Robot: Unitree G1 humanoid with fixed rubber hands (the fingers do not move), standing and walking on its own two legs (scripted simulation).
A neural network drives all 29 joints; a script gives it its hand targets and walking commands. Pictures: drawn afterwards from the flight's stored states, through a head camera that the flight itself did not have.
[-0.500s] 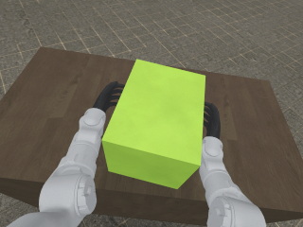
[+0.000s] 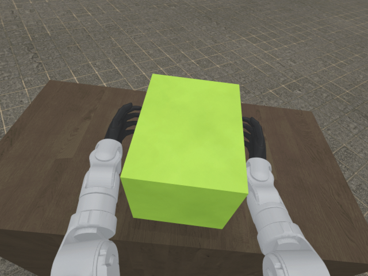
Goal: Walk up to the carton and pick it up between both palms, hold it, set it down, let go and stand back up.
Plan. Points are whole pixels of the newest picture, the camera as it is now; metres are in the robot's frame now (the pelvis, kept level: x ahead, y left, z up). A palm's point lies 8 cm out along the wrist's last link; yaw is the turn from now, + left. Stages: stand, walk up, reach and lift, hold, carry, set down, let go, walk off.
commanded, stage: reach and lift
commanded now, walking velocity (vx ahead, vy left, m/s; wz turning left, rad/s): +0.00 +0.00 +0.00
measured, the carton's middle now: (186, 150) +0.39 +0.00 +0.04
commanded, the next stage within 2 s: hold in 1.90 s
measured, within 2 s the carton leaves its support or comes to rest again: neither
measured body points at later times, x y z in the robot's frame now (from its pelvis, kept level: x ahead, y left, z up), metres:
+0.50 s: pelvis -0.02 +0.00 +0.00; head -0.04 +0.04 +0.45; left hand +0.36 +0.17 +0.14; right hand +0.37 -0.15 +0.14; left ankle -0.01 +0.11 -0.75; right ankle -0.03 -0.11 -0.75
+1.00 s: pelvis -0.02 -0.01 +0.00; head -0.06 +0.03 +0.44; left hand +0.34 +0.16 +0.16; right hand +0.36 -0.16 +0.17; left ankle -0.01 +0.11 -0.75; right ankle -0.03 -0.11 -0.75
